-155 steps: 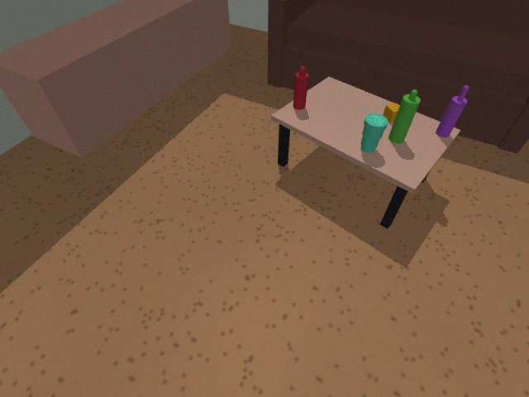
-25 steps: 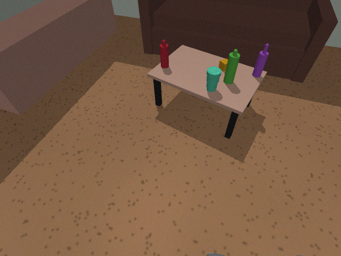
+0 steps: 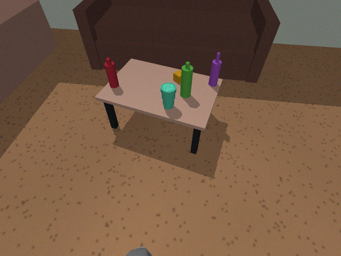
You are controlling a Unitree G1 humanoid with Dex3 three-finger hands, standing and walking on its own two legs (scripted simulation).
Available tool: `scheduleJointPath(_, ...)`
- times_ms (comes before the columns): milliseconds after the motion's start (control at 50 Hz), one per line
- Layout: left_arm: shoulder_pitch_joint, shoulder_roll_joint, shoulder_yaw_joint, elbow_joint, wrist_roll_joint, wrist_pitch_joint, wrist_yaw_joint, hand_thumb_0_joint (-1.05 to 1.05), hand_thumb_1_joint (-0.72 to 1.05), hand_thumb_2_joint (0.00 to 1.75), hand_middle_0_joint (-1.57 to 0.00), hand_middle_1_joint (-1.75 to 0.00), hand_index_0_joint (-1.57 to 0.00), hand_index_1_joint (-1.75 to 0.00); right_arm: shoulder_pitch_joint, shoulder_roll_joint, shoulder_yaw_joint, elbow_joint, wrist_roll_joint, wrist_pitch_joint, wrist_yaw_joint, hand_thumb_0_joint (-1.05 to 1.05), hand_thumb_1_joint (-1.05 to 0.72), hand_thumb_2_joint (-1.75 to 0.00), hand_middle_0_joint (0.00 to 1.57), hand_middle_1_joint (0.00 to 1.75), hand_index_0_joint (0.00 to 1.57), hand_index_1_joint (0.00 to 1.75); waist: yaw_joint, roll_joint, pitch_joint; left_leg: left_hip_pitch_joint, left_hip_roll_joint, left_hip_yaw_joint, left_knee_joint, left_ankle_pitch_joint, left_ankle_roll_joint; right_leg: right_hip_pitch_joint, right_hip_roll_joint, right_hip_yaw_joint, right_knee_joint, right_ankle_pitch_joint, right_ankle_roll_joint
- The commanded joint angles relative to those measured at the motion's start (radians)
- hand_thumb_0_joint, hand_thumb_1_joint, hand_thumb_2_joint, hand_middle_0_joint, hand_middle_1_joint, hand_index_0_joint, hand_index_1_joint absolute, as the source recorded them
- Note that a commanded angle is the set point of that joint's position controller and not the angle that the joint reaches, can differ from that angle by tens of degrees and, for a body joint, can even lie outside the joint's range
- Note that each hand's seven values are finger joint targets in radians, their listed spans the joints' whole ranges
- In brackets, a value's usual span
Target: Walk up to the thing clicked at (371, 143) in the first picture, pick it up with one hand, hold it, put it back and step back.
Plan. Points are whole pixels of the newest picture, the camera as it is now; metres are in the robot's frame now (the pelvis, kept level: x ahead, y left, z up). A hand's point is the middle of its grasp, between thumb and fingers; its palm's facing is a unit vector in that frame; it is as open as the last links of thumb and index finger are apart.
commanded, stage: walk up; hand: left
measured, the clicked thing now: (168, 97) +1.01 +0.08 -0.36
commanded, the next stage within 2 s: none
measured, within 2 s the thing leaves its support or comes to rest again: neither
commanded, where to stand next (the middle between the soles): +0.56 -0.02 m, yaw -14 degrees
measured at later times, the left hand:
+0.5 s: hand (110, 174) +0.36 +0.22 -0.11, palm faces -0.20 -0.89 -0.41, open 7.4 cm
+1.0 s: hand (105, 145) +0.49 +0.27 -0.14, palm faces -0.29 -0.88 -0.38, open 7.4 cm
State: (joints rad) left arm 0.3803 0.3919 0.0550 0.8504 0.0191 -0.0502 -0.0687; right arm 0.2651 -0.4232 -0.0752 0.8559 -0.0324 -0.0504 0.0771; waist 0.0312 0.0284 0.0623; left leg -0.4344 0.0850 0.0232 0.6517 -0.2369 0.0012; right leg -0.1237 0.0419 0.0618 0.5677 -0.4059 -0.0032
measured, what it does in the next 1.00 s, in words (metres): walks ahead: left foot, then right foot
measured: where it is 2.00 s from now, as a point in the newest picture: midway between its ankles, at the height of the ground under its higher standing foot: (178, 205)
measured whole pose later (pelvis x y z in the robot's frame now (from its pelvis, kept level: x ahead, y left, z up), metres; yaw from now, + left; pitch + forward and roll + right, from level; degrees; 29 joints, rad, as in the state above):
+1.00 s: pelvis +0.37 +0.01 +0.00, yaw -15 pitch -3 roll +0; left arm 0.33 0.45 0.04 0.90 0.00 -0.07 -0.03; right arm 0.30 -0.40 -0.06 0.81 -0.01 -0.07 0.06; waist -0.01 -0.05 0.09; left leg -0.27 0.05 0.12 0.58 -0.26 0.02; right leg -0.46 -0.02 0.02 1.02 -0.39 -0.03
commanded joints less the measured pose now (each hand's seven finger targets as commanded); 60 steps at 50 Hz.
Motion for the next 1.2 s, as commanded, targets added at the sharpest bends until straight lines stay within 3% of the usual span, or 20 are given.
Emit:
scheduleJointPath(0,-0.039,0.121,0.037,-0.135,-0.011,-0.035,0.033,0.0,0.9,0.9,-0.2,-0.3,-0.2,-0.3,0.27,-0.31,-0.109,-0.038,-0.021,-0.07,-0.048,0.0,-0.9,-0.9,0.2,0.3,0.2,0.3,-0.176,0.297,-0.134,0.591,0.181,-0.341,-0.294,-0.271,0.095,-0.506,0.012,0.023,0.516,0.11,-0.067)
scheduleJointPath(20,0.018,0.167,0.041,-0.118,-0.016,-0.031,0.045,0.0,0.9,0.9,-0.2,-0.3,-0.2,-0.3,0.193,-0.344,-0.109,-0.075,-0.001,-0.073,-0.048,0.0,-0.9,-0.9,0.2,0.3,0.2,0.3,-0.114,0.247,-0.098,0.525,0.372,-0.728,-0.48,-0.401,0.164,-0.6,0.061,0.033,0.645,-0.103,-0.052)
scheduleJointPath(40,0.012,0.247,0.05,-0.092,-0.004,-0.03,0.055,0.0,0.9,0.9,-0.2,-0.3,-0.2,-0.3,0.102,-0.348,-0.113,-0.095,0.026,-0.07,-0.044,0.0,-0.9,-0.9,0.2,0.3,0.2,0.3,-0.072,0.121,-0.051,0.382,0.399,-0.737,-0.495,-0.447,0.203,-0.556,-0.019,0.098,0.706,-0.077,-0.062)
scheduleJointPath(80,0.007,0.264,0.06,-0.055,-0.023,-0.026,0.043,0.0,0.9,0.9,-0.2,-0.3,-0.2,-0.3,0.029,-0.265,-0.078,-0.116,0.024,-0.067,-0.044,0.0,-0.9,-0.9,0.2,0.3,0.2,0.3,-0.036,0.072,0.028,0.276,0.277,-0.404,-0.449,-0.346,0.19,-0.511,-0.083,0.071,0.629,0.047,-0.044)
scheduleJointPath(140,-0.011,0.232,0.056,-0.047,-0.023,-0.019,0.017,0.0,0.9,0.9,-0.2,-0.3,-0.2,-0.3,0.05,-0.238,-0.06,-0.103,0.016,-0.07,-0.045,0.0,-0.9,-0.9,0.2,0.3,0.2,0.3,-0.049,0.134,0.02,0.248,0.195,-0.157,-0.425,-0.052,0.177,-0.432,-0.106,0.022,0.466,0.102,-0.011)
scheduleJointPath(260,-0.166,0.178,0.042,-0.102,-0.013,-0.019,-0.002,0.0,0.9,0.9,-0.2,-0.3,-0.2,-0.3,0.107,-0.259,-0.065,-0.111,0.014,-0.057,-0.045,0.0,-0.9,-0.9,0.2,0.3,0.2,0.3,-0.085,0.123,-0.023,0.353,0.198,0.004,-0.325,0.279,0.203,-0.372,-0.105,-0.083,0.131,0.167,-0.015)
scheduleJointPath(360,-0.068,0.216,0.068,-0.053,-0.01,-0.03,0.01,0.0,0.9,0.9,-0.2,-0.3,-0.2,-0.3,0.061,-0.233,-0.05,-0.139,0.02,-0.027,-0.043,0.0,-0.9,-0.9,0.2,0.3,0.2,0.3,-0.003,0.017,-0.08,0.181,0.156,0.066,-0.081,0.15,0.132,0.017,-0.037,-0.136,-0.033,0.252,-0.046)
scheduleJointPath(380,0.036,0.261,0.09,-0.022,-0.01,-0.04,0.023,0.0,0.9,0.9,-0.2,-0.3,-0.2,-0.3,0.089,-0.183,-0.031,-0.14,0.019,-0.026,-0.042,0.0,-0.9,-0.9,0.2,0.3,0.2,0.3,0.052,-0.129,-0.141,0.105,0.101,0.105,0.158,0.121,0.102,0.163,-0.051,-0.069,-0.073,0.179,-0.063)
scheduleJointPath(420,0.1,0.407,0.119,-0.046,-0.02,-0.048,0.04,0.0,0.9,0.9,-0.2,-0.3,-0.2,-0.3,0.087,-0.193,-0.025,-0.161,0.026,-0.016,-0.046,0.0,-0.9,-0.9,0.2,0.3,0.2,0.3,0.078,-0.299,-0.159,-0.239,-0.067,0.023,0.539,-0.316,0.03,0.267,-0.44,0.679,-0.288,-0.02,-0.276)
scheduleJointPath(520,-0.081,0.296,0.081,-0.086,-0.032,-0.051,0.054,0.0,0.9,0.9,-0.2,-0.3,-0.2,-0.3,0.134,-0.206,-0.04,-0.071,0.02,0.008,-0.041,0.0,-0.9,-0.9,0.2,0.3,0.2,0.3,-0.034,-0.154,0.013,-0.099,0.046,-0.055,0.427,-0.144,0.026,-0.099,-0.269,0.252,-0.251,0.194,-0.213)
scheduleJointPath(660,-0.027,0.311,0.084,-0.097,-0.012,-0.068,0.053,0.0,0.9,0.9,-0.2,-0.3,-0.2,-0.3,0.003,-0.183,-0.052,-0.106,-0.002,-0.004,-0.011,0.0,-0.9,-0.9,0.2,0.3,0.2,0.3,0.007,-0.155,-0.002,-0.046,0.042,-0.006,0.131,-0.06,-0.002,-0.147,-0.269,0.203,-0.237,0.116,-0.233)
scheduleJointPath(760,-0.106,0.283,0.059,-0.111,-0.006,-0.059,0.055,0.0,0.9,0.9,-0.2,-0.3,-0.2,-0.3,0.133,-0.199,-0.078,-0.059,-0.001,-0.031,-0.012,0.0,-0.9,-0.9,0.2,0.3,0.2,0.3,-0.116,-0.078,-0.066,0.36,-0.037,0.056,-0.075,-0.005,0.029,-0.344,-0.215,0.109,-0.001,0.169,-0.147)
scheduleJointPath(780,-0.06,0.227,0.038,-0.105,-0.008,-0.056,0.054,0.0,0.9,0.9,-0.2,-0.3,-0.2,-0.3,0.212,-0.247,-0.096,-0.034,-0.006,-0.037,-0.022,0.0,-0.9,-0.9,0.2,0.3,0.2,0.3,-0.151,0.096,-0.105,0.472,0.003,-0.036,-0.181,-0.153,0.058,-0.412,-0.132,0.03,0.245,0.184,-0.115)
scheduleJointPath(800,-0.01,0.138,0.014,-0.113,-0.023,-0.056,0.054,0.0,0.9,0.9,-0.2,-0.3,-0.2,-0.3,0.233,-0.327,-0.11,-0.054,-0.014,-0.043,-0.029,0.0,-0.9,-0.9,0.2,0.3,0.2,0.3,-0.139,0.344,-0.107,0.539,0.255,-0.465,-0.352,-0.333,0.133,-0.591,0.021,-0.037,0.523,-0.053,-0.039)
scheduleJointPath(820,-0.025,0.247,0.039,-0.086,-0.017,-0.048,0.073,0.0,0.9,0.9,-0.2,-0.3,-0.2,-0.3,0.196,-0.359,-0.115,-0.077,0.017,-0.04,-0.028,0.0,-0.9,-0.9,0.2,0.3,0.2,0.3,-0.131,0.206,-0.076,0.449,0.379,-0.655,-0.427,-0.418,0.237,-0.62,-0.007,0.018,0.62,-0.141,-0.045)
scheduleJointPath(920,0.023,0.25,0.043,-0.005,-0.026,-0.044,0.054,0.0,0.9,0.9,-0.2,-0.3,-0.2,-0.3,0.06,-0.247,-0.064,-0.094,0.027,-0.038,-0.041,0.0,-0.9,-0.9,0.2,0.3,0.2,0.3,-0.043,0.147,0.008,0.268,0.207,-0.196,-0.358,-0.005,0.204,-0.461,-0.109,-0.01,0.463,0.032,-0.029)
scheduleJointPath(1020,-0.056,0.219,0.046,-0.03,-0.009,-0.035,0.032,0.0,0.9,0.9,-0.2,-0.3,-0.2,-0.3,0.077,-0.264,-0.063,-0.112,0.018,-0.031,-0.034,0.0,-0.9,-0.9,0.2,0.3,0.2,0.3,-0.058,0.145,0.013,0.224,0.216,-0.145,-0.375,-0.052,0.248,-0.366,-0.118,-0.083,0.233,0.076,-0.01)
scheduleJointPath(1120,0.004,0.188,0.048,0.01,-0.005,-0.045,0.058,0.0,0.9,0.9,-0.2,-0.3,-0.2,-0.3,0.01,-0.207,-0.03,-0.123,0.031,-0.004,-0.044,0.0,-0.9,-0.9,0.2,0.3,0.2,0.3,0.012,0.05,-0.064,0.112,0.138,-0.019,-0.101,0.185,0.16,-0.044,-0.029,-0.135,-0.023,0.269,-0.025)
scheduleJointPath(1140,0.034,0.216,0.058,0.017,-0.002,-0.05,0.069,0.0,0.9,0.9,-0.2,-0.3,-0.2,-0.3,0.02,-0.159,-0.012,-0.124,0.037,-0.001,-0.047,0.0,-0.9,-0.9,0.2,0.3,0.2,0.3,0.035,-0.023,-0.104,0.081,0.093,0.017,0.022,0.141,0.116,0.041,-0.043,-0.092,-0.068,0.276,-0.038)
scheduleJointPath(1180,0.023,0.348,0.078,-0.024,-0.002,-0.062,0.085,0.0,0.9,0.9,-0.2,-0.3,-0.2,-0.3,0.101,-0.095,0.015,-0.118,0.037,0.017,-0.056,0.0,-0.9,-0.9,0.2,0.3,0.2,0.3,0.01,-0.236,-0.109,-0.128,-0.078,0.009,0.344,-0.318,0.025,0.085,-0.436,0.525,-0.257,0.235,-0.201)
